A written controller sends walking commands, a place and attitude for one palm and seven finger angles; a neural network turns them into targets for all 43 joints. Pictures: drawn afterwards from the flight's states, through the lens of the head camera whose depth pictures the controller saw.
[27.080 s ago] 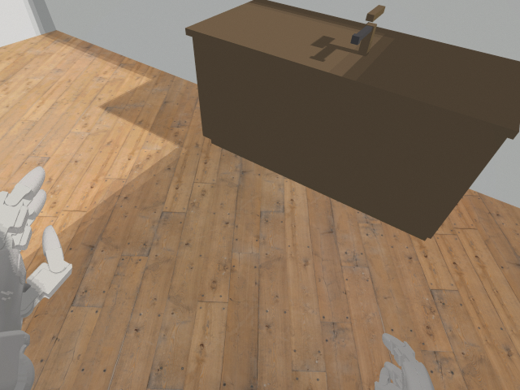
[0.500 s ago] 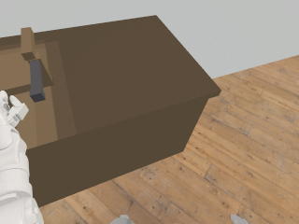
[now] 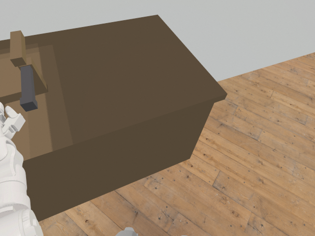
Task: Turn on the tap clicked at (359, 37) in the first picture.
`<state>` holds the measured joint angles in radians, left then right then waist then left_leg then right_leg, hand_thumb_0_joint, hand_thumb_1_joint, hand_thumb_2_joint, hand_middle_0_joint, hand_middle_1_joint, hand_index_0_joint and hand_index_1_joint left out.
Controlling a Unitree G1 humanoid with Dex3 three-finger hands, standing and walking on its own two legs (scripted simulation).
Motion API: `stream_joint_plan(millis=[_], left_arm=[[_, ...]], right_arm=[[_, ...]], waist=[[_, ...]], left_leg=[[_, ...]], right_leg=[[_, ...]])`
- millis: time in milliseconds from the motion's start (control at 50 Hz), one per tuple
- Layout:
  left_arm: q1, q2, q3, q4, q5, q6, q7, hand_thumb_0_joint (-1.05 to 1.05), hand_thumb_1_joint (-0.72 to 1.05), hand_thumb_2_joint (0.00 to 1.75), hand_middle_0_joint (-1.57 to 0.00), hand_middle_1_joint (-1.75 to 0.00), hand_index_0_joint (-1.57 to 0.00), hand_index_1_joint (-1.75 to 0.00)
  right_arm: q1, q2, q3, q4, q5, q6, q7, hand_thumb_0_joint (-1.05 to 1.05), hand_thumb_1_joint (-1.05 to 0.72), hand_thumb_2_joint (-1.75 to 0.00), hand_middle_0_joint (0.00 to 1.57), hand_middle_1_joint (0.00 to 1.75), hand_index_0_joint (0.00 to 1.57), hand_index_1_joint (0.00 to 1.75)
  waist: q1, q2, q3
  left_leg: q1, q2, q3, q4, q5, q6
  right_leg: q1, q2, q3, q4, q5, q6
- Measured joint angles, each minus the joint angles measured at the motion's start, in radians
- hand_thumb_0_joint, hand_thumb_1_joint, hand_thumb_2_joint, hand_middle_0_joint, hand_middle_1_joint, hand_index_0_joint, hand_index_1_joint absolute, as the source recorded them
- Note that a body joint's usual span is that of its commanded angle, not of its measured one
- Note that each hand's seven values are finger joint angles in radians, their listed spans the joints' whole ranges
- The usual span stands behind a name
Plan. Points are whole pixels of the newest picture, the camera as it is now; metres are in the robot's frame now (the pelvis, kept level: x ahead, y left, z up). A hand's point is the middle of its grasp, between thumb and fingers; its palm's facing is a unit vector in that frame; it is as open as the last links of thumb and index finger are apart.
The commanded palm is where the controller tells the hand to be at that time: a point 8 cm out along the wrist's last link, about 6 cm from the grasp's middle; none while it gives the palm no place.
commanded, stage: push the lever round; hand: left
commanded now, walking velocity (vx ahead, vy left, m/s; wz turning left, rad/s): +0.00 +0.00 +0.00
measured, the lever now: (29, 103) +0.42 +0.34 +0.09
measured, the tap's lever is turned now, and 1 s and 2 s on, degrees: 0 15 45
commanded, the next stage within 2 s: none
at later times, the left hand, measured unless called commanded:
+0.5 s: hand (29, 116) +0.38 +0.33 +0.08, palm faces +0.60 -0.79 -0.05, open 7.8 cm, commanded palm +0.34 +0.35 +0.08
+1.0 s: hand (49, 109) +0.40 +0.29 +0.08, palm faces +0.70 -0.72 -0.05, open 7.8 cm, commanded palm +0.36 +0.31 +0.08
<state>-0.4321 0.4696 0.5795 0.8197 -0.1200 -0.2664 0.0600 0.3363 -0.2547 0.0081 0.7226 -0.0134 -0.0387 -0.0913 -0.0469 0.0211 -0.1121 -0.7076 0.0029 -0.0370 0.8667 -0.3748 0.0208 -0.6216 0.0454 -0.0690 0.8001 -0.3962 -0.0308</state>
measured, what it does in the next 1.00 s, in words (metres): stands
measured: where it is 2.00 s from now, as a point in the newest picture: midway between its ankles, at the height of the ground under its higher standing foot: outside the picture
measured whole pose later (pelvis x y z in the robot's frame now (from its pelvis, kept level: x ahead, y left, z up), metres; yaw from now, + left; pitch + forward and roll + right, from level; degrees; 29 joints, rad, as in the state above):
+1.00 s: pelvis +0.00 +0.00 +0.00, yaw +0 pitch +12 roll -2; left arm -0.49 0.29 0.47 0.77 -0.01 -0.26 0.41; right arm 0.31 -0.23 0.00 0.74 -0.05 -0.03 -0.05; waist -0.06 0.03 -0.13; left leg -0.70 0.00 -0.03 0.86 -0.37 0.02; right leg -0.62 0.04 -0.06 0.81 -0.40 -0.03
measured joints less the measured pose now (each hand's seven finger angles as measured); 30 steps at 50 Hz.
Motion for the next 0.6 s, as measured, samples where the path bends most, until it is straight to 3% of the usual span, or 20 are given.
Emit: stream_joint_plan(millis=[180, 360, 600], left_arm=[[0.024, -0.023, 0.03, -0.028, 0.03, -0.031, 0.055, 0.02, 0.9, 0.9, -0.15, -0.16, -0.15, -0.15], [0.024, -0.044, -0.026, -0.054, 0.013, -0.003, 0.053, 0.02, 0.9, 0.9, -0.15, -0.15, -0.15, -0.15], [0.006, -0.101, -0.073, -0.077, 0.036, -0.007, 0.14, 0.02, 0.91, 0.9, -0.15, -0.15, -0.15, -0.15]], right_arm=[[-0.021, 0.007, 0.0, -0.025, -0.011, 0.002, 0.018, 0.01, -0.9, -0.89, 0.2, 0.3, 0.21, 0.3], [-0.022, 0.009, 0.002, -0.015, 0.0, 0.005, 0.01, 0.01, -0.9, -0.89, 0.2, 0.3, 0.21, 0.3], [-0.03, 0.015, 0.001, -0.011, -0.011, -0.007, 0.017, 0.01, -0.9, -0.89, 0.2, 0.3, 0.21, 0.3]], waist=[[-0.008, -0.006, -0.011], [0.008, 0.002, -0.005], [0.003, 0.002, -0.004]], left_leg=[[0.0, 0.008, 0.012, 0.011, -0.011, -0.001], [0.017, 0.0, 0.002, 0.002, -0.006, 0.001], [0.013, -0.006, 0.003, 0.002, -0.002, 0.003]], right_leg=[[-0.007, 0.007, 0.013, 0.015, -0.007, -0.002], [0.017, 0.0, 0.003, 0.001, -0.004, 0.001], [0.013, -0.005, 0.004, 0.004, -0.002, 0.005]])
